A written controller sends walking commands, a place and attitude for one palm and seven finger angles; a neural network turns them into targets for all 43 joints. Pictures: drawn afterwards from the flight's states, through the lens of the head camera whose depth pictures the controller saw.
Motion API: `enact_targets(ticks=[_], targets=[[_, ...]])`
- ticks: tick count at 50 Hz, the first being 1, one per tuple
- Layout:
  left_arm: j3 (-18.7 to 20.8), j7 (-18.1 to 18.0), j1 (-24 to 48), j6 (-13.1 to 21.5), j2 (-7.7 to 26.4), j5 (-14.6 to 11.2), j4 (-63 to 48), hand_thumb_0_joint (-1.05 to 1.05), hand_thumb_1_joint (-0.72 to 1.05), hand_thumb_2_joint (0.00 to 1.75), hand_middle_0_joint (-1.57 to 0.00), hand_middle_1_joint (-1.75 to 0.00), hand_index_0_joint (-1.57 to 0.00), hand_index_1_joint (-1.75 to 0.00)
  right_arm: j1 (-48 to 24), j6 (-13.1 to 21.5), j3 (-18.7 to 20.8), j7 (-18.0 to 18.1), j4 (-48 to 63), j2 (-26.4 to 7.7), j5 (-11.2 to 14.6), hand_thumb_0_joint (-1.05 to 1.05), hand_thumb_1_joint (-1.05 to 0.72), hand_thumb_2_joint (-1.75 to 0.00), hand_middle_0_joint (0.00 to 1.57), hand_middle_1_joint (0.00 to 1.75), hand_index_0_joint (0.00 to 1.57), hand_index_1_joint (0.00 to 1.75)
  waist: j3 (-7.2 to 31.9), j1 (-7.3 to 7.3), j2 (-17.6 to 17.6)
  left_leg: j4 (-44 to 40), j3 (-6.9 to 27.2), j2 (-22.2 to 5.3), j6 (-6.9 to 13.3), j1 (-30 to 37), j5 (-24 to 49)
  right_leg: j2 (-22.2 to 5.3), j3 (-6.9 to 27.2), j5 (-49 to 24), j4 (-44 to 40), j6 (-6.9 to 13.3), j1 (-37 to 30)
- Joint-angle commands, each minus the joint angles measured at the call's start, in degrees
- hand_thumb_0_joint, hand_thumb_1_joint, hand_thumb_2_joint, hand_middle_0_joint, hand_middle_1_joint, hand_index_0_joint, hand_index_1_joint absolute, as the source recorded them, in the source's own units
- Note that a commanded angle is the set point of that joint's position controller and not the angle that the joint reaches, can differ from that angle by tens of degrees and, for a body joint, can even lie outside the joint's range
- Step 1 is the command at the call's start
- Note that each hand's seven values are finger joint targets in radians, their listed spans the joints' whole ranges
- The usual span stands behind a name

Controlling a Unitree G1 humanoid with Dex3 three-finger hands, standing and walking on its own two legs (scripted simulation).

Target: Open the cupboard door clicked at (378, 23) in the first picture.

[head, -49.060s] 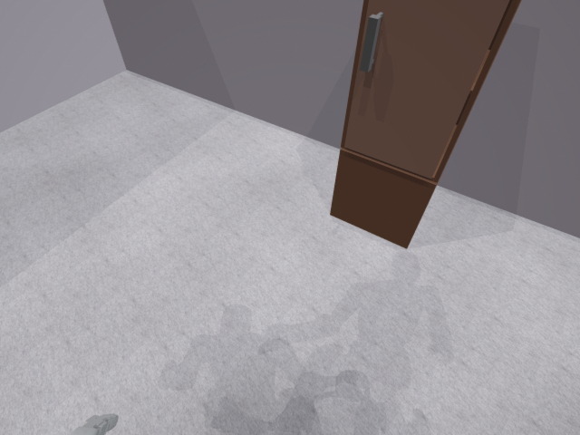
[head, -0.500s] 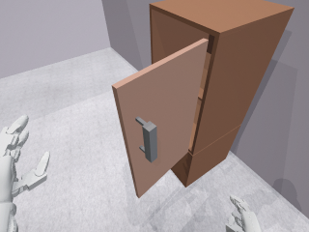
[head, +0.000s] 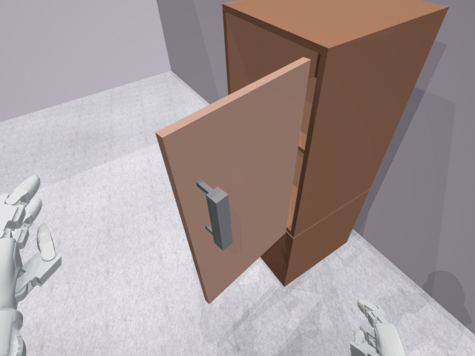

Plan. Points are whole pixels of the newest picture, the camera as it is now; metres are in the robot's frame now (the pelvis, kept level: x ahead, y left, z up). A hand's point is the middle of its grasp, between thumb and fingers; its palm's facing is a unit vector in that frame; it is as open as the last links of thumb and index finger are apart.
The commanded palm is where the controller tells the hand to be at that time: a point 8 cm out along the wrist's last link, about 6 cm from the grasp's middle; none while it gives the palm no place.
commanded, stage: step back with the hand held close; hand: left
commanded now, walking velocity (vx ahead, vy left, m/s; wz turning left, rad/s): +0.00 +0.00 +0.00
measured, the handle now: (213, 214) +0.35 +0.09 +0.05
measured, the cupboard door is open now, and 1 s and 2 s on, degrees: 100 100 100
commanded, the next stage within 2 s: stop stepping back and stand still in 0.90 s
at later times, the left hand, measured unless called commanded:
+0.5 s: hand (15, 288) +0.15 +0.29 +0.15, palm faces +0.32 -0.81 -0.49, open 7.4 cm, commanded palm +0.09 +0.33 +0.17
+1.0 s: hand out of the picture +0.01 +0.34 +0.16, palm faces +0.45 -0.79 -0.42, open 7.4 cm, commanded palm -0.07 +0.37 +0.17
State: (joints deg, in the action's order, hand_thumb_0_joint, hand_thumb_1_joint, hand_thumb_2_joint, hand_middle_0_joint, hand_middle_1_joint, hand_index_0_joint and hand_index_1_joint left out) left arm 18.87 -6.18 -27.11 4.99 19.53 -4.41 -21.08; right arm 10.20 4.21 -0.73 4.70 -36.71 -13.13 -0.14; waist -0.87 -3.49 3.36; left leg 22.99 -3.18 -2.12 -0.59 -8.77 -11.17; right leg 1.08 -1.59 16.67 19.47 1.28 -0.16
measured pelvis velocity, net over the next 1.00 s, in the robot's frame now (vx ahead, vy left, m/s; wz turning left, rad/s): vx -0.20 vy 0.07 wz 0.01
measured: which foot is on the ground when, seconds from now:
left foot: down 0.00-0.76, up 0.78-0.86, down 0.88-1.00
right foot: down 0.00-0.60, up 0.62-0.68, down 0.70-0.92, up 0.94-1.00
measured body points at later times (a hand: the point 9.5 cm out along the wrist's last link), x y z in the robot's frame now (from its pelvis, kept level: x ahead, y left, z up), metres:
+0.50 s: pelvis -0.06 +0.04 -0.01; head -0.04 +0.05 +0.44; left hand +0.12 +0.33 +0.17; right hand +0.12 -0.21 -0.07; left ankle +0.02 +0.13 -0.74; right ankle -0.06 -0.10 -0.74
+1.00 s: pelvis -0.20 +0.07 -0.01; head -0.19 +0.08 +0.43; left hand -0.02 +0.38 +0.18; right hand -0.02 -0.16 -0.08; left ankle -0.08 +0.13 -0.74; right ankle -0.19 -0.07 -0.72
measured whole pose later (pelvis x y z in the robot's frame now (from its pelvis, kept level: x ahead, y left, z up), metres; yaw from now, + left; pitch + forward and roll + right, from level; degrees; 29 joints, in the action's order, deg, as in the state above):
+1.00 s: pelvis -0.20 +0.07 -0.01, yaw +0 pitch -2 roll -3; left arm 24.1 -8.7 -25.8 11.0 24.8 -2.8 -26.9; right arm 9.0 5.0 -0.6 4.8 -35.2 -11.0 -1.0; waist -3.1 -0.7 0.9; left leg 29.0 -2.9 -0.4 4.7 -23.0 -4.3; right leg 4.1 3.0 23.6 44.2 -1.1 19.6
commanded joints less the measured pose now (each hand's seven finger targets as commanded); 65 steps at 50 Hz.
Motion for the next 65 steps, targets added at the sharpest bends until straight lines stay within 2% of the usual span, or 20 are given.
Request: enact_targets(ticks=[1, 2, 3, 6, 19, 23, 29, 33, 36, 38, 40, 43, 45, 48, 51, 56, 58, 60, 62, 65], targets=[[7.71, -1.26, 8.19, 4.58, 12.61, 0.12, -18.17, 0.0, 0.9, 0.9, -0.2, -0.3, -0.2, -0.3, -8.15, 3.4, 2.43, 0.63, 9.99, -5.74, 0.26, 0.0, -0.9, -0.9, 0.2, 0.3, 0.2, 0.3, 7.1, -0.38, 0.32, 0.25, 0.05, 1.32, 2.53, 10.43, 14.04, -1.0, 1.13, -21.22, -3.69, -1.51, 7.48], [17.24, -2.2, 16.84, 7.24, 23.05, 1.16, -19.76, 0.0, 0.9, 0.9, -0.2, -0.3, -0.2, -0.3, -6.32, 2.01, 1.38, 0.46, 11.56, -5.69, 0.96, 0.0, -0.9, -0.9, 0.2, 0.3, 0.2, 0.3, 0.55, 2.01, 2.82, 2.42, 1.04, 0.84, 2.79, 7.05, 11.68, -3.59, 3.85, -25.43, -5.99, -1.64, 12.93], [12.26, -1.17, 6.31, 7.07, 16.02, 0.6, -13.82, 0.0, 0.9, 0.9, -0.2, -0.3, -0.2, -0.3, -7.73, 1.16, 2.19, 0.65, 9.85, -6.01, 0.26, 0.0, -0.9, -0.9, 0.2, 0.3, 0.2, 0.3, 2.68, 2.05, -2.06, 4.31, 1.31, 0.46, 3.17, 6.57, 13.41, -4.47, 3.79, -29.63, -4.93, -2.27, 13.11], [9.15, -0.24, -1.47, 5.46, 12.16, 0.84, -11.56, 0.0, 0.9, 0.9, -0.2, -0.3, -0.2, -0.3, -7.17, -1.22, 2.88, 0.19, 11.82, -6.39, 0.64, 0.0, -0.9, -0.9, 0.2, 0.3, 0.2, 0.3, 6.07, 2.19, -6.18, 6.0, -0.49, 0.13, 3.15, 5.53, 17.51, -5.25, 3.04, -39.87, -1.75, -4.31, 10.55], [12.99, -2.46, -5.36, 5.4, 16.53, 0.46, -21.0, 0.0, 0.9, 0.9, -0.2, -0.3, -0.2, -0.3, -6.35, -4.13, 3.66, 1.19, 15.69, -6.35, 1.25, 0.0, -0.9, -0.9, 0.2, 0.3, 0.2, 0.3, 11.57, 2.38, 0.64, 3.42, 1.27, -3.35, 2.55, 3.35, 23.5, -2.46, 2.4, -26.79, 4.45, -2.72, 11.03], [12.78, -2.98, -5.86, 6.54, 15.69, 0.62, -22.46, 0.0, 0.9, 0.9, -0.2, -0.3, -0.2, -0.3, -5.4, -2.9, 3.75, 0.89, 15.81, -7.09, 1.02, 0.0, -0.9, -0.9, 0.2, 0.3, 0.2, 0.3, 9.36, 2.67, 4.48, -0.46, 3.94, -4.66, 2.69, -3.82, 10.04, -0.92, 2.13, -14.21, 5.74, -2.24, 9.99], [14.42, -3.21, -6.01, 8.74, 13.86, 2.1, -20.28, 0.0, 0.9, 0.9, -0.2, -0.3, -0.2, -0.3, -5.67, -0.04, 3.9, 0.65, 15.69, -8.24, 0.67, 0.0, -0.9, -0.9, 0.2, 0.3, 0.2, 0.3, 3.75, 2.41, 11.93, -13.68, 12.02, -10.52, 5.97, -30.77, -29.56, 2.98, -0.16, -1.5, 18.75, -2.32, -2.2], [14.05, -2.87, -4.88, 9.57, 13.57, 2.03, -19.95, 0.0, 0.9, 0.9, -0.2, -0.3, -0.2, -0.3, -4.78, 1.51, 4.25, 0.26, 14.76, -7.63, 0.56, 0.0, -0.9, -0.9, 0.2, 0.3, 0.2, 0.3, 3.4, 2.52, 7.44, -11.61, 12.11, -9.69, 5.58, -31.93, -30.38, 3.57, 0.5, 3.54, 17.68, -1.02, -0.25], [12.2, -3.05, -4.21, 9.94, 13.89, 0.66, -21.68, 0.0, 0.9, 0.9, -0.2, -0.3, -0.2, -0.3, -3.6, 2.41, 3.99, -0.27, 13.12, -5.91, 0.38, 0.0, -0.9, -0.9, 0.2, 0.3, 0.2, 0.3, 4.31, 3.9, -2.46, 2.71, 4.93, -1.67, 0.82, -10.86, -14.27, -2.85, 9.83, 7.48, -0.15, 3.02, 20.29], [9.66, -3.69, -1.52, 10.34, 12.99, 0.52, -22.42, 0.0, 0.9, 0.9, -0.2, -0.3, -0.2, -0.3, -1.62, 2.84, 4.32, -0.41, 10.42, -5.53, 0.69, 0.0, -0.9, -0.9, 0.2, 0.3, 0.2, 0.3, 9.74, 4.58, -11.86, 18.54, 2.74, 1.67, -0.24, 1.69, -3.62, -11.64, 16.24, -7.9, -3.39, 5.25, 27.19], [11.02, -4.02, -0.51, 9.48, 14.99, 1.42, -21.44, 0.0, 0.9, 0.9, -0.2, -0.3, -0.2, -0.3, -2.63, 2.84, 4.28, 0.37, 10.43, -5.48, 0.41, 0.0, -0.9, -0.9, 0.2, 0.3, 0.2, 0.3, 9.8, 4.5, -14.38, 22.1, 3.14, 1.9, 0.2, -0.86, -5.57, -12.94, 15.27, -18.92, -0.84, 4.82, 25.29], [10.07, -4.22, 4.15, 8.51, 15.23, 1.42, -21.25, 0.0, 0.9, 0.9, -0.2, -0.3, -0.2, -0.3, -3.92, 2.35, 3.28, 1.48, 9.75, -5.92, 0.01, 0.0, -0.9, -0.9, 0.2, 0.3, 0.2, 0.3, 3.99, 4.76, -3.45, 5.19, 4.91, -0.7, 0.65, -1.92, 5.82, -6.1, 9.1, -18.58, 5.1, 0.16, 23.95], [11.44, -4.37, 5.47, 8.83, 15.79, 1.6, -20.4, 0.0, 0.9, 0.9, -0.2, -0.3, -0.2, -0.3, -4.48, 2.69, 3.22, 1.9, 9.84, -7.02, 0.15, 0.0, -0.9, -0.9, 0.2, 0.3, 0.2, 0.3, 4.76, 3.31, 6.08, -2.59, 11.59, -8.92, 3.35, -5.73, 19.53, 1.36, 3.82, -7.52, 12.85, -2.61, 17.84], [13.4, -3.75, 1.18, 9.95, 14.77, 1.76, -17.04, 0.0, 0.9, 0.9, -0.2, -0.3, -0.2, -0.3, -4.64, 4.22, 3.69, 0.85, 9.95, -6.58, -1.35, 0.0, -0.9, -0.9, 0.2, 0.3, 0.2, 0.3, 6.11, 2.99, 11.52, -18.02, 23.98, -18.23, 9.18, -22.95, -18.2, 4.5, 5.22, 11.44, 36.56, -2.11, 8.21], [11.89, -3.69, -1.81, 9.36, 13.38, 1.24, -18.75, 0.0, 0.9, 0.9, -0.2, -0.3, -0.2, -0.3, -4.58, 4.16, 4.4, -0.65, 10.3, -6.41, -0.6, 0.0, -0.9, -0.9, 0.2, 0.3, 0.2, 0.3, 7.2, 2.65, 5.66, -16.04, 15.62, -14.46, 7.36, -19.63, -21.04, 4.02, 2.64, 10.39, 35.83, -1.23, 10.95], [11.01, -3.8, -6.18, 7.95, 13.67, 0.3, -26.12, 0.0, 0.9, 0.9, -0.2, -0.3, -0.2, -0.3, -4.41, 4.62, 3.5, -1.44, 11.59, -4.94, -0.27, 0.0, -0.9, -0.9, 0.2, 0.3, 0.2, 0.3, 10.45, 2.99, 15.02, -17.9, 6.17, -4.77, -3.33, -14.72, -26.46, 8.29, -7.69, 16.46, 10.48, 0.97, 1.84], [11.54, -3.81, -7.31, 7.72, 15.56, 0.44, -27.1, 0.0, 0.9, 0.9, -0.2, -0.3, -0.2, -0.3, -3.5, 3.97, 2.97, -1.13, 10.88, -3.87, -0.38, 0.0, -0.9, -0.9, 0.2, 0.3, 0.2, 0.3, 9.57, 3.97, 5.74, -1.77, -1.67, 2.19, -5.69, -9.32, -16.44, 1.28, -1.85, 14.06, -4.72, 4.13, 6.73], [14.25, -4.34, -4.24, 7.69, 19.51, 0.1, -30.01, 0.0, 0.9, 0.9, -0.2, -0.3, -0.2, -0.3, -3.21, 2.36, 3.45, -0.62, 9.0, -4.77, -0.62, 0.0, -0.9, -0.9, 0.2, 0.3, 0.2, 0.3, 6.16, 3.85, -11.13, 31.41, 3.04, 2.64, -1.8, -6.83, -4.95, -18.57, 20.89, 14.02, -13.59, 10.97, 28.08], [16.37, -4.61, -0.75, 7.72, 19.58, -0.11, -26.47, 0.0, 0.9, 0.9, -0.2, -0.3, -0.2, -0.3, -2.23, 2.84, 3.3, -0.47, 7.33, -5.12, -0.45, 0.0, -0.9, -0.9, 0.2, 0.3, 0.2, 0.3, 8.39, 4.04, -9.07, 39.51, 5.93, 2.13, -1.74, -19.69, -4.42, -19.8, 19.73, 13.31, -10.9, 12.81, 20.18], [11.91, -4.58, 2.02, 7.09, 15.4, 0.92, -16.17, 0.0, 0.9, 0.9, -0.2, -0.3, -0.2, -0.3, -4.14, 2.98, 2.92, 1.09, 8.23, -5.35, 0.36, 0.0, -0.9, -0.9, 0.2, 0.3, 0.2, 0.3, -2.04, 4.86, -7.0, 25.31, 5.01, -2.28, 0.29, -16.73, -6.87, -14.78, 14.19, 12.99, -6.71, 8.55, 21.81]])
